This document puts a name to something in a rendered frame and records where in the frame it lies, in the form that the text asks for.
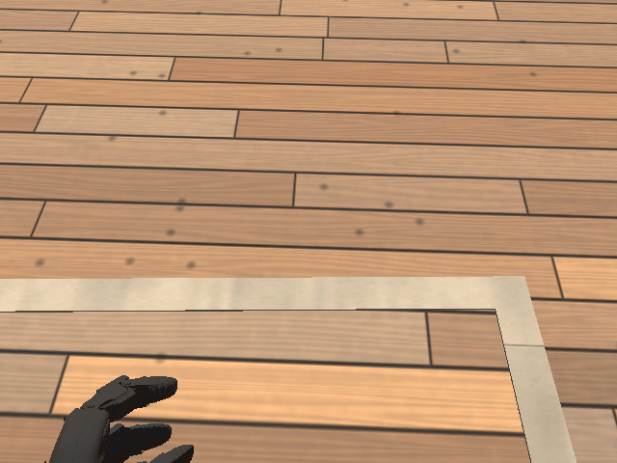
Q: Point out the left robot hand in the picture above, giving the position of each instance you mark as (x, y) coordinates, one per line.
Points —
(86, 436)

